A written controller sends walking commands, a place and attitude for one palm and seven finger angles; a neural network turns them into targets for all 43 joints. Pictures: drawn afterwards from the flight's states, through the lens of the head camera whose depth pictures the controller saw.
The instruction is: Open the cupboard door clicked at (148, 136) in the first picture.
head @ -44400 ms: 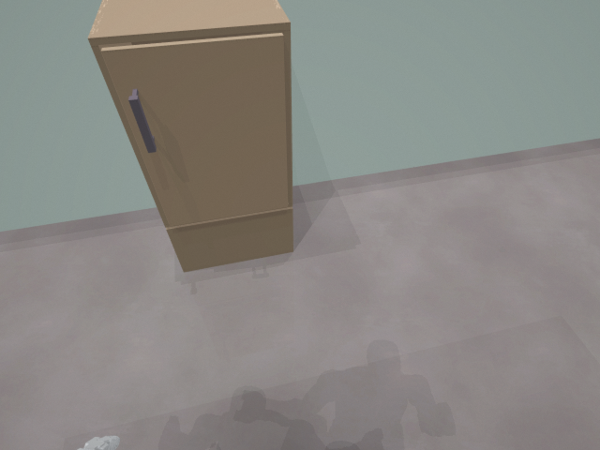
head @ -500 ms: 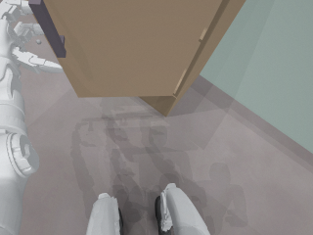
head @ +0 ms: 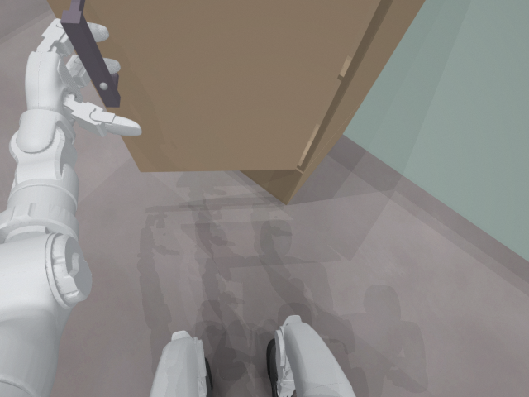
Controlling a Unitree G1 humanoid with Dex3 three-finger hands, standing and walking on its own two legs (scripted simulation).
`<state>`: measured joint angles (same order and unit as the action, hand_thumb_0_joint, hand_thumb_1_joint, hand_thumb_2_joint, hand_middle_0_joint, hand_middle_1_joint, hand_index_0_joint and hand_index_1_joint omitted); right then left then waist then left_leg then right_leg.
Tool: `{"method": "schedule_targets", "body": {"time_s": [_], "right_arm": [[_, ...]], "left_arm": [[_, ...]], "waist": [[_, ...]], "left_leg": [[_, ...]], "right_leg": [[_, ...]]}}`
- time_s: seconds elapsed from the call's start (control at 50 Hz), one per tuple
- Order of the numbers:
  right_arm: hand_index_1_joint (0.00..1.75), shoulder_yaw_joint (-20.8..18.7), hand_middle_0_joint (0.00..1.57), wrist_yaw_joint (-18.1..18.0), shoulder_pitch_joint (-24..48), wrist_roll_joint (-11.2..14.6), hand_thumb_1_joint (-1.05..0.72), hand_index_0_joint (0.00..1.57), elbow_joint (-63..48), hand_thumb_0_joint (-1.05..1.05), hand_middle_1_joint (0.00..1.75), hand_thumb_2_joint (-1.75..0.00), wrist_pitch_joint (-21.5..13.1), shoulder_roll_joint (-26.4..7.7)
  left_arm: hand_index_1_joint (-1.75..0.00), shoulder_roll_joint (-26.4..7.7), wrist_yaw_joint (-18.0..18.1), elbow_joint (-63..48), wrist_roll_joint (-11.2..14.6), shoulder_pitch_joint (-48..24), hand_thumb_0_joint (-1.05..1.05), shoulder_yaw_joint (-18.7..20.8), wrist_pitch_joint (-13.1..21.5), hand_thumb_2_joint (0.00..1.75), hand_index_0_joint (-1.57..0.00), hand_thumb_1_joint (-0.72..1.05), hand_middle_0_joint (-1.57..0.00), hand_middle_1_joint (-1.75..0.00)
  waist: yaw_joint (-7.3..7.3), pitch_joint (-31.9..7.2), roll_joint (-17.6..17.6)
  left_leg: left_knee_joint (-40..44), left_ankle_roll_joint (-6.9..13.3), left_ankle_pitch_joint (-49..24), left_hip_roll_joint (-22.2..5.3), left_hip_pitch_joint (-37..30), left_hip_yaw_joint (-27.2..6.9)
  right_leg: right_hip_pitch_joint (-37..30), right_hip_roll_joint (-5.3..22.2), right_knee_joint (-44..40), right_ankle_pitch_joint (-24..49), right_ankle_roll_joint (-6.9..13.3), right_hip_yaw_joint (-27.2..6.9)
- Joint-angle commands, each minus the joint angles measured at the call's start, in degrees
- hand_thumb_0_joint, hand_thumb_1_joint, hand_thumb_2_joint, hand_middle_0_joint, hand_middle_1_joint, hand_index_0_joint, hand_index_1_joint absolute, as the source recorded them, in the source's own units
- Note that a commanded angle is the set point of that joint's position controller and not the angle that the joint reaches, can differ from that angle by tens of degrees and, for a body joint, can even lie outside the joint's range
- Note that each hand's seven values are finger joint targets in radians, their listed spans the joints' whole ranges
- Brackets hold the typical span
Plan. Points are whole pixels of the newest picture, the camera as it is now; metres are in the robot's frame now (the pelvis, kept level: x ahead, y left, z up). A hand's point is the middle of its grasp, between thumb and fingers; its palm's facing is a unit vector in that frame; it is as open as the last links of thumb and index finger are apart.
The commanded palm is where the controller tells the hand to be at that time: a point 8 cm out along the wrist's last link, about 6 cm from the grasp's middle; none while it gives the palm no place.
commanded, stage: slide the fingers in behind the handle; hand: left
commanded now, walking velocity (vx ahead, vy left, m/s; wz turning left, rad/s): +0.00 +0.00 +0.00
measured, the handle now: (97, 55) +0.60 +0.18 +0.06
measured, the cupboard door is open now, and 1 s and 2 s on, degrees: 42 42 65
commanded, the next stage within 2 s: close the thumb around the handle in 0.44 s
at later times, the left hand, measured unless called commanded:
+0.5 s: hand (104, 83) +0.55 +0.17 +0.06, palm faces -0.03 -1.00 -0.02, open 14.0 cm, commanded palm +0.53 +0.20 +0.06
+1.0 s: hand (110, 81) +0.55 +0.16 +0.06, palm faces -0.03 -1.00 -0.03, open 8.3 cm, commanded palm +0.52 +0.20 +0.06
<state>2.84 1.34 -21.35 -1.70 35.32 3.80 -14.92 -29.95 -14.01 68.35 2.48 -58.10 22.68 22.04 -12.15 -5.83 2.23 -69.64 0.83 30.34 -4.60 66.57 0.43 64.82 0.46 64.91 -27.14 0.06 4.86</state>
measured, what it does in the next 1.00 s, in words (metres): stands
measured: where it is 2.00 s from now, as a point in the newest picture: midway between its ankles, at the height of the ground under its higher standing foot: outside the picture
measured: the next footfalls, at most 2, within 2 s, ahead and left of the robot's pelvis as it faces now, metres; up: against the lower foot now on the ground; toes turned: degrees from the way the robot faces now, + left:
none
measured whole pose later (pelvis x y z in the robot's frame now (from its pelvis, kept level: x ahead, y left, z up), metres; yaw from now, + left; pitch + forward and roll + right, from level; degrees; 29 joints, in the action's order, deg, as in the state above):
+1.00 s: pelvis +0.00 +0.00 +0.00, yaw +0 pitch +27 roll -4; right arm 2.8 1.6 -21.9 -2.2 35.4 3.7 -14.6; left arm -29.1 -11.6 67.8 1.5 -58.1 23.0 23.1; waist -12.6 -6.0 2.7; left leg -69.8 1.0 30.6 -4.5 66.8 0.8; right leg 65.3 0.4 65.2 -27.3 -0.1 4.3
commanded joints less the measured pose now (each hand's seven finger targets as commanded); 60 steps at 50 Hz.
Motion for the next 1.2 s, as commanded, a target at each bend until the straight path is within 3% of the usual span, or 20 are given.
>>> {"method": "schedule_targets", "body": {"time_s": [0.0,0.06,0.14,0.18,0.26,0.32,0.34,0.52,0.6,0.64,0.74,0.82,0.86,0.88,0.98,1.02,1.08,1.1,1.14,1.18], "right_arm": [[0.30,-4.2,0.20,-0.6,-12.4,-0.6,-0.90,0.20,-1.2,0.00,0.30,-0.90,-0.7,-10.7],[0.30,-4.0,0.20,-0.5,-12.2,-0.5,-0.90,0.20,-1.1,0.00,0.30,-0.90,-0.7,-10.6],[0.30,-3.8,0.20,-0.6,-12.1,-0.5,-0.90,0.20,-2.0,0.00,0.30,-0.90,-0.6,-10.7],[0.30,-3.9,0.20,-0.5,-11.9,-0.4,-0.90,0.20,-2.2,0.00,0.30,-0.90,-0.6,-10.4],[0.30,-4.0,0.20,-0.7,-12.1,-0.3,-0.90,0.20,-1.6,0.00,0.30,-0.90,-0.6,-10.9],[0.30,-3.9,0.20,-0.9,-12.4,-0.3,-0.90,0.20,-1.2,0.00,0.30,-0.90,-0.9,-10.8],[0.30,-3.9,0.20,-0.8,-12.2,-0.3,-0.90,0.20,-1.4,0.00,0.30,-0.90,-0.9,-10.6],[0.30,-3.8,0.20,-0.9,-12.5,-0.4,-0.90,0.20,-1.0,0.00,0.30,-0.90,-1.0,-10.8],[0.30,-4.1,0.20,-0.7,-12.8,-0.6,-0.90,0.20,-0.8,0.00,0.30,-0.90,-0.9,-10.9],[0.30,-4.0,0.20,-0.6,-12.7,-0.5,-0.90,0.20,-0.8,0.00,0.30,-0.90,-0.9,-10.9],[0.30,-4.2,0.20,-0.5,-12.8,-0.7,-0.90,0.20,-0.6,0.00,0.30,-0.90,-0.8,-10.9],[0.30,-4.1,0.20,-0.5,-12.9,-0.9,-0.90,0.20,-0.8,0.00,0.30,-0.90,-0.8,-10.8],[0.30,-4.1,0.20,-0.3,-12.5,-0.8,-0.90,0.20,-1.0,0.00,0.30,-0.90,-0.7,-10.6],[0.30,-4.0,0.20,-0.4,-12.9,-0.9,-0.90,0.20,-1.2,0.00,0.30,-0.90,-0.7,-10.7],[0.30,-4.1,0.20,-0.3,-12.4,-0.7,-0.90,0.20,-1.7,0.00,0.30,-0.90,-0.5,-10.4],[0.30,-4.2,0.20,-0.4,-12.3,-0.4,-0.90,0.20,-1.5,0.00,0.30,-0.90,-0.4,-10.6],[0.30,-4.2,0.20,-0.6,-12.3,-0.5,-0.90,0.20,-1.3,0.00,0.30,-0.90,-0.7,-10.4],[0.30,-4.2,0.20,-0.7,-12.3,-0.5,-0.90,0.20,-1.1,0.00,0.30,-0.90,-0.7,-10.7],[0.30,-4.4,0.20,-0.6,-12.1,-0.5,-0.90,0.20,-1.1,0.00,0.30,-0.90,-0.8,-10.3],[0.30,-4.3,0.20,-0.7,-12.3,-0.6,-0.90,0.20,-1.0,0.00,0.30,-0.90,-0.8,-10.5]], "left_arm": [[-1.20,-13.8,1.0,-14.4,0.7,-27.6,0.00,1.7,4.9,0.30,-0.30,-0.50,-0.30,-1.20],[-1.20,-13.6,1.5,-11.1,0.3,-26.1,0.00,1.6,4.8,0.30,-0.30,-0.50,-0.30,-1.20],[-1.20,-16.4,1.3,-12.5,-0.2,-25.0,0.00,3.5,4.7,0.30,-0.30,-0.50,-0.30,-1.20],[-1.20,-13.7,0.8,-12.9,0.2,-25.1,0.00,1.5,4.7,0.30,-0.30,-0.50,-0.30,-1.20],[-1.20,-14.9,0.8,-11.6,0.8,-25.8,0.00,2.7,4.0,0.30,-0.30,-0.50,-0.30,-1.20],[-1.20,-15.4,0.5,-11.7,0.6,-26.9,0.00,2.6,4.2,0.30,-0.30,-0.50,-0.30,-1.20],[-1.20,-13.3,0.3,-12.2,0.5,-27.0,0.00,0.8,4.3,0.30,-0.30,-0.50,-0.30,-1.20],[-1.20,-14.3,0.3,-10.3,0.5,-27.1,0.00,1.5,3.8,0.30,-0.30,-0.50,-0.30,-1.20],[-1.22,-13.1,0.7,-12.4,0.2,-27.8,0.00,0.6,4.1,0.40,-0.32,-0.28,-0.32,-1.22],[-1.24,-12.1,0.7,-11.5,0.4,-27.5,0.00,-0.1,3.7,0.44,-0.32,-0.16,-0.32,-1.24],[-1.27,-10.8,1.6,-12.6,0.5,-28.2,0.00,-0.7,4.1,0.56,-0.34,0.12,-0.34,-1.27],[-1.29,-13.8,2.4,-12.6,0.0,-27.4,0.00,1.8,4.8,0.66,-0.36,0.34,-0.36,-1.29],[-1.30,-11.7,2.4,-12.3,0.0,-26.3,0.00,0.5,4.6,0.71,-0.37,0.45,-0.37,-1.30],[-1.31,-13.5,2.5,-12.8,0.0,-25.9,0.00,1.9,5.0,0.73,-0.37,0.51,-0.37,-1.31],[-1.34,-11.3,2.0,-13.5,0.6,-25.0,0.00,0.6,5.0,0.85,-0.39,0.79,-0.39,-1.34],[-1.35,-12.9,1.9,-12.6,0.7,-23.3,0.00,1.9,4.9,0.90,-0.40,0.90,-0.40,-1.35],[-1.35,-11.3,1.6,-12.9,1.1,-25.6,0.00,0.7,5.1,0.90,-0.40,0.90,-0.40,-1.35],[-1.35,-13.3,1.6,-13.1,0.8,-25.3,0.00,1.9,5.4,0.90,-0.40,0.90,-0.40,-1.35],[-1.35,-10.6,1.5,-14.1,0.8,-25.0,0.00,-0.1,5.9,0.90,-0.40,0.90,-0.40,-1.35],[-1.35,-10.9,1.8,-12.6,1.4,-24.9,0.00,0.7,5.8,0.90,-0.40,0.90,-0.40,-1.35]], "waist": [[-1.38,-34.7,9.8],[-1.58,-31.2,7.5],[-0.37,-34.6,8.0],[-0.93,-33.4,9.2],[-1.24,-32.8,6.5],[-1.41,-32.4,7.2],[-1.61,-32.9,9.0],[-1.83,-31.9,8.1],[-1.84,-34.7,10.4],[-2.04,-32.3,9.5],[-2.23,-32.8,9.9],[-1.12,-34.2,9.7],[-1.71,-32.8,8.2],[-1.03,-33.7,8.5],[-1.07,-33.0,8.4],[-0.49,-33.2,7.4],[-1.65,-31.4,6.2],[-0.90,-32.5,7.6],[-1.02,-33.9,8.8],[-1.29,-31.9,8.2]], "left_leg": [[6.0,0.6,-27.0,2.6,-26.3,-4.0],[6.1,0.7,-24.8,2.7,-23.4,-3.8],[5.9,0.9,-26.0,3.0,-22.4,-3.2],[6.1,0.8,-26.3,2.8,-24.3,-3.5],[6.0,1.0,-23.4,2.8,-21.7,-3.3],[5.9,1.1,-23.6,2.7,-21.7,-3.4],[6.0,0.9,-23.9,2.9,-22.8,-3.5],[5.7,1.0,-23.7,2.7,-22.3,-3.7],[5.7,0.6,-26.5,2.5,-26.3,-4.4],[6.0,0.6,-25.8,2.4,-25.9,-4.6],[6.2,0.4,-26.9,2.4,-27.6,-4.9],[6.0,0.4,-27.4,2.6,-26.2,-4.6],[6.2,0.6,-27.0,2.6,-25.4,-4.2],[6.1,0.6,-28.1,2.7,-25.8,-4.3],[6.7,0.6,-27.4,2.8,-25.7,-3.9],[6.7,0.6,-26.8,2.8,-24.9,-3.6],[6.6,1.0,-25.4,2.9,-23.7,-3.6],[6.7,0.7,-25.9,2.8,-24.3,-3.6],[6.6,0.5,-27.7,2.9,-26.6,-3.8],[6.5,0.6,-27.3,2.8,-26.0,-3.9]], "right_leg": [[-12.6,-3.1,-6.1,20.2,1.1,-2.1],[-12.7,-3.2,-6.5,18.8,0.9,-2.1],[-16.5,-3.1,-5.9,21.6,1.0,-2.7],[-14.0,-3.1,-6.0,20.7,1.1,-2.2],[-14.7,-3.2,-6.6,18.9,0.7,-2.5],[-14.4,-3.2,-6.4,19.1,0.8,-2.5],[-13.5,-3.2,-6.5,18.8,0.9,-2.5],[-12.5,-3.2,-6.4,18.0,0.9,-2.2],[-10.7,-3.1,-6.0,18.7,1.0,-1.6],[-10.1,-3.2,-6.3,17.8,1.0,-1.5],[-9.3,-3.2,-6.4,18.0,1.1,-1.2],[-11.9,-3.2,-5.9,19.5,1.1,-1.6],[-12.4,-3.3,-6.3,20.0,1.0,-1.6],[-13.0,-3.3,-5.9,20.8,1.2,-1.7],[-13.6,-3.3,-6.4,21.1,1.1,-1.8],[-14.7,-3.3,-6.7,21.0,1.0,-2.0],[-14.3,-3.3,-6.8,20.6,0.9,-2.1],[-14.5,-3.2,-6.7,20.6,1.0,-2.2],[-13.7,-3.2,-6.5,21.3,1.0,-2.0],[-12.7,-3.3,-6.6,20.6,1.1,-1.8]]}}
